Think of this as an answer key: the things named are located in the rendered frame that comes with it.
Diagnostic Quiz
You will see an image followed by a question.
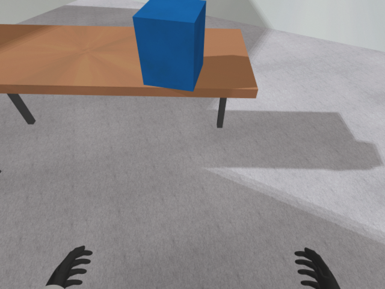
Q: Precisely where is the right robot hand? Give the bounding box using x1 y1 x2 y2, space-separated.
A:
294 247 340 289

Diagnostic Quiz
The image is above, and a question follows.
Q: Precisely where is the carton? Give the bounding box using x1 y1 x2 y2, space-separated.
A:
132 0 206 92

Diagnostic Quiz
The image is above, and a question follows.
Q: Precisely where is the table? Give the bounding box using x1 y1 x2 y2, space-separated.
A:
0 24 258 173

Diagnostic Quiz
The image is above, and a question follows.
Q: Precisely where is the left robot hand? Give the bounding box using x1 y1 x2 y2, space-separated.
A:
46 246 93 289

